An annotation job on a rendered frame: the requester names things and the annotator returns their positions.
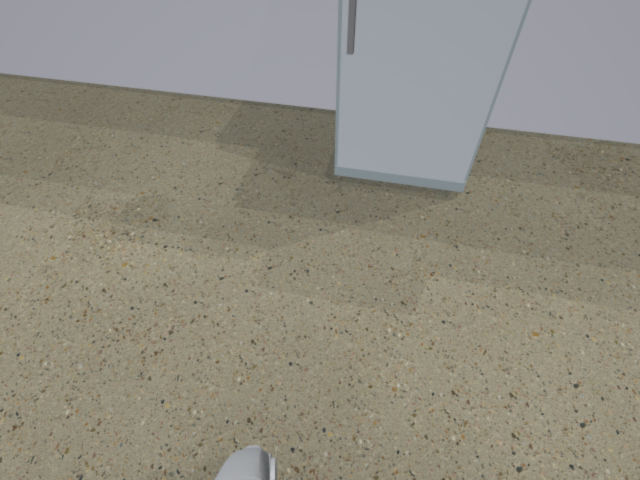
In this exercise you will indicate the fridge door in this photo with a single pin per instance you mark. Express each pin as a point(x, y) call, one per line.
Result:
point(415, 94)

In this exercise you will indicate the robot left thigh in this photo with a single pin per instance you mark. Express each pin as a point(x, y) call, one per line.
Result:
point(249, 464)

